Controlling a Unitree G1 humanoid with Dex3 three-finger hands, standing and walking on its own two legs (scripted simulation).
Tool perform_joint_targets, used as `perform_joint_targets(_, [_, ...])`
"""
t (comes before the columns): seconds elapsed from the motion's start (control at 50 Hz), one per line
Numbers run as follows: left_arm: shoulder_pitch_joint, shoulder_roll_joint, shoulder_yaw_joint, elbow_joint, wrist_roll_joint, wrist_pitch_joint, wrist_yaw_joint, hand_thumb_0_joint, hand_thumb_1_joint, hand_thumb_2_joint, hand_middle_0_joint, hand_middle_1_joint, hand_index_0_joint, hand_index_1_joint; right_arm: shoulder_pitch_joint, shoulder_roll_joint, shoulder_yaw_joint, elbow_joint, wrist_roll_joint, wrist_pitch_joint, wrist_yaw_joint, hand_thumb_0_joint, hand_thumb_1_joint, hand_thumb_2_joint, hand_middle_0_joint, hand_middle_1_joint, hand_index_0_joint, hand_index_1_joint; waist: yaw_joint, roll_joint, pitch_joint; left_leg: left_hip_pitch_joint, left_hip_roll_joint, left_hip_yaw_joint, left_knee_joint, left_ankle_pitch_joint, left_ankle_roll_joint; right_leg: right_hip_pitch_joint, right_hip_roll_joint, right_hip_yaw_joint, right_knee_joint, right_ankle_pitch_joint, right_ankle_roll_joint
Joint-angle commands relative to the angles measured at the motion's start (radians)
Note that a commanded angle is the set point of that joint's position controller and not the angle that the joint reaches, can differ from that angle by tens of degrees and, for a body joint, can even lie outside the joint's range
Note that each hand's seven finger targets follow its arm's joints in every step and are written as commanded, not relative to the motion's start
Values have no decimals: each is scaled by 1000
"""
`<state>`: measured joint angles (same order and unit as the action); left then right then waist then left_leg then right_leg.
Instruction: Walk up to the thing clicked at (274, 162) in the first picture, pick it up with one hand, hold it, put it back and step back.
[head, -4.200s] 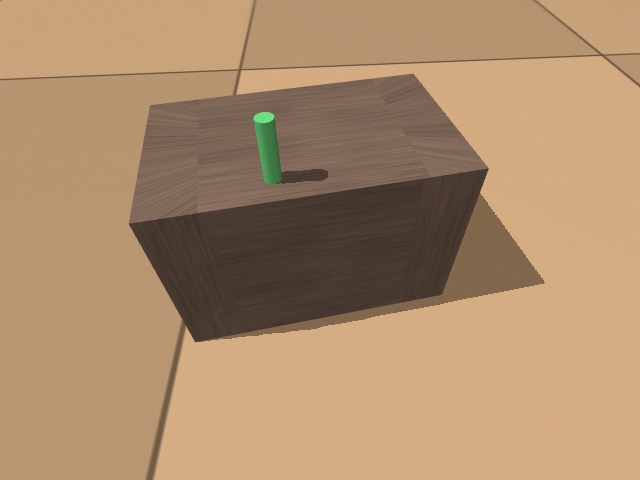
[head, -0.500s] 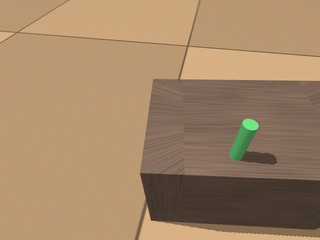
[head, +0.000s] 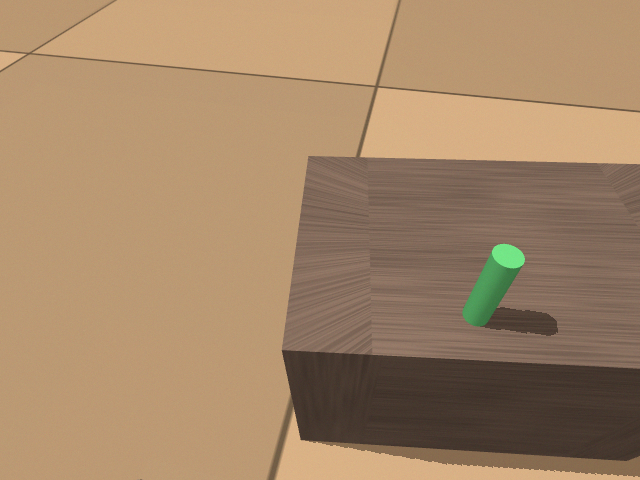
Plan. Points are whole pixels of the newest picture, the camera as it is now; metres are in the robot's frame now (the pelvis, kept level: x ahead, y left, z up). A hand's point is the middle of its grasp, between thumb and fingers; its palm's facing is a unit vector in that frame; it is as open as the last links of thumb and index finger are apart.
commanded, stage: walk up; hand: right
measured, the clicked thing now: (490, 288) +0.44 -0.25 -0.09
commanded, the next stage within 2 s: stand in 0.52 s
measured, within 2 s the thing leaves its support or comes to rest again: neither
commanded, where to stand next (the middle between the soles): +0.05 -0.02 m, yaw -2 degrees
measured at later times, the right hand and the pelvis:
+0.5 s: hand out of the picture +0.09 -0.25 -0.15, palm faces -0.02 +0.94 -0.35, open 7.4 cm; pelvis +0.00 +0.00 +0.00, yaw +1 degrees
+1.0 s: hand out of the picture +0.06 -0.25 -0.15, palm faces -0.04 +0.94 -0.33, open 7.4 cm; pelvis -0.02 +0.00 +0.00, yaw +0 degrees
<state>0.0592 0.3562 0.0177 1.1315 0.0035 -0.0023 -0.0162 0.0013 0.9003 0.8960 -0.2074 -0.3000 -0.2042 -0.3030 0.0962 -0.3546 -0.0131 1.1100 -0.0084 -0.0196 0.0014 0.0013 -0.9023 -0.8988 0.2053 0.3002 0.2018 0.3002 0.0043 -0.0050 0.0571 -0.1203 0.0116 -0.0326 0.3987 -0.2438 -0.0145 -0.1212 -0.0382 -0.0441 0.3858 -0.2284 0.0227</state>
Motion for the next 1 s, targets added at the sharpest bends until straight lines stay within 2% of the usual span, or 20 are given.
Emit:
perform_joint_targets(0.0, [-67, 206, 38, -71, 3, -26, 17, 0, 900, 900, -200, -300, -200, -300, -34, -218, -37, -57, -2, -25, -17, 0, -900, -900, 200, 300, 200, 300, -5, 6, -128, -5, 95, -48, -56, 300, 47, 90, -94, 74, -41, 244, -44])
perform_joint_targets(0.08, [-53, 209, 41, -57, 5, -22, 19, 0, 900, 900, -200, -300, -200, -300, -53, -219, -39, -58, -2, -22, -16, 0, -900, -900, 200, 300, 200, 300, 0, 5, -98, -4, 91, -51, -59, 273, 51, 62, -86, 62, -48, 206, -42])
perform_joint_targets(0.14, [-60, 207, 44, -61, 7, -22, 18, 0, 900, 900, -200, -300, -200, -300, -35, -221, -40, -50, -3, -20, -17, 0, -900, -900, 200, 300, 200, 300, -7, -2, -92, -20, 89, -52, -65, 251, 50, 69, -84, 63, -54, 185, -44])
perform_joint_targets(0.22, [-44, 203, 44, -59, 6, -21, 17, 0, 900, 900, -200, -300, -200, -300, -51, -216, -35, -52, -3, -23, -16, 0, -900, -900, 200, 300, 200, 300, 2, 17, -90, -19, 90, -60, -79, 244, 47, 70, -84, 61, -55, 180, -41])
perform_joint_targets(0.26, [-38, 204, 46, -56, 7, -21, 17, 0, 900, 900, -200, -300, -200, -300, -42, -214, -37, -51, -3, -23, -17, 0, -900, -900, 200, 300, 200, 300, 1, 1, -103, -1, 92, -59, -72, 265, 49, 72, -85, 61, -55, 190, -42])
perform_joint_targets(0.38, [-45, 200, 47, -65, 7, -20, 17, 0, 900, 900, -200, -300, -200, -300, -40, -211, -35, -49, -3, -22, -17, 0, -900, -900, 200, 300, 200, 300, -1, 11, -83, -28, 85, -58, -82, 231, 45, 71, -84, 66, -65, 172, -42])
perform_joint_targets(0.42, [-27, 196, 48, -61, 6, -20, 17, 0, 900, 900, -200, -300, -200, -300, -44, -208, -34, -53, -2, -22, -16, 0, -900, -900, 200, 300, 200, 300, 6, 14, -92, -8, 88, -62, -79, 247, 45, 69, -85, 64, -66, 174, -42])
perform_joint_targets(0.48, [-36, 201, 51, -67, 9, -21, 18, 0, 900, 900, -200, -300, -200, -300, -37, -205, -36, -54, -4, -20, -17, 0, -900, -900, 200, 300, 200, 300, -1, -7, -80, -20, 81, -54, -74, 228, 43, 65, -84, 66, -74, 168, -43])
perform_joint_targets(0.5, [-37, 199, 38, -61, 4, -24, 23, 0, 900, 900, -200, -300, -200, -300, -72, -212, -30, -58, 1, -15, -18, 0, -900, -900, 200, 300, 200, 300, 4, 25, -51, -15, 108, -74, -84, 323, 36, 48, -104, 84, -85, 259, -41])
perform_joint_targets(0.52, [-29, 197, 38, -60, 2, -26, 24, 0, 900, 900, -200, -300, -200, -300, -55, -210, -28, -58, 3, -15, -18, 0, -900, -900, 200, 300, 200, 300, 0, 27, -70, -12, 112, -73, -82, 357, 34, 78, -109, 84, -84, 297, -36])
perform_joint_targets(0.54, [-22, 201, 38, -58, 0, -26, 24, 0, 900, 900, -200, -300, -200, -300, -59, -210, -28, -56, 4, -15, -17, 0, -900, -900, 200, 300, 200, 300, 3, 25, -76, 5, 111, -75, -81, 357, 31, 71, -104, 78, -80, 292, -36])
perform_joint_targets(0.7, [-26, 208, 33, -45, 4, -26, 24, 0, 900, 900, -200, -300, -200, -300, -56, -209, -21, -45, 4, -8, -12, 0, -900, -900, 200, 300, 200, 300, -3, 11, -107, 20, 112, -71, -115, 263, 29, 85, -102, 80, -106, 212, -33])
perform_joint_targets(0.78, [-24, 203, 27, -41, 4, -25, 21, 0, 900, 900, -200, -300, -200, -300, -57, -212, -18, -39, 2, -7, -9, 0, -900, -900, 200, 300, 200, 300, -1, 18, -81, -10, 108, -76, -138, 179, 28, 69, -99, 82, -122, 134, -30])
perform_joint_targets(0.86, [-17, 207, 26, -38, 6, -27, 21, 0, 900, 900, -200, -300, -200, -300, -53, -214, -21, -36, 0, -7, -7, 0, -900, -900, 200, 300, 200, 300, -1, 9, -78, -3, 110, -80, -134, 184, 29, 51, -102, 83, -128, 129, -32])
perform_joint_targets(0.98, [-13, 209, 24, -40, 5, -25, 19, 0, 900, 900, -200, -300, -200, -300, -40, -213, -22, -28, -2, -7, -5, 0, -900, -900, 200, 300, 200, 300, 0, 13, -50, -43, 103, -84, -147, 91, 28, 29, -97, 87, -138, 33, -32])
